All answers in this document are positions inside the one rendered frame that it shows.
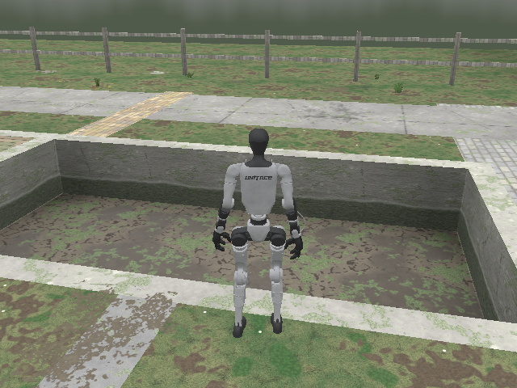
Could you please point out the left robot forearm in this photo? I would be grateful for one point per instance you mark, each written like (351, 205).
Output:
(222, 218)

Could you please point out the robot right hand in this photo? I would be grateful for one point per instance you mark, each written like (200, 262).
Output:
(298, 247)

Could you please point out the robot right upper arm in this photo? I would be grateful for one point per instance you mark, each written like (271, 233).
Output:
(286, 185)

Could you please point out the robot left hand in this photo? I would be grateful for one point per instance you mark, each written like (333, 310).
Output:
(217, 240)

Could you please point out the robot left shin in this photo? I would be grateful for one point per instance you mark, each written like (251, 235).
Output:
(239, 296)

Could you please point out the robot left foot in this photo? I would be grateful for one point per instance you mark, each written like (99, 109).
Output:
(237, 331)

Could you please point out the robot left upper arm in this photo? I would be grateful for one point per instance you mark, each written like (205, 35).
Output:
(230, 184)

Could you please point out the right robot forearm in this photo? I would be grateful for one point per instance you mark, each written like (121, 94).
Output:
(293, 221)

